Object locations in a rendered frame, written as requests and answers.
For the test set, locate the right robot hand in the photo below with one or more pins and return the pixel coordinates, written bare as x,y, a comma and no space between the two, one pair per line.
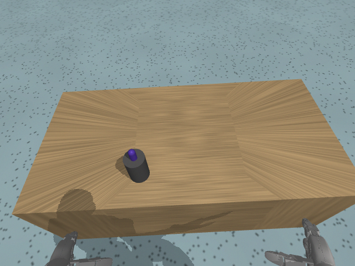
317,250

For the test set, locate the bottle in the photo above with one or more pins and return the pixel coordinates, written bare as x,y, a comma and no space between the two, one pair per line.
136,165

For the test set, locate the left robot hand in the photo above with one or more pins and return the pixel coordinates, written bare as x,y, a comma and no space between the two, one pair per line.
65,247

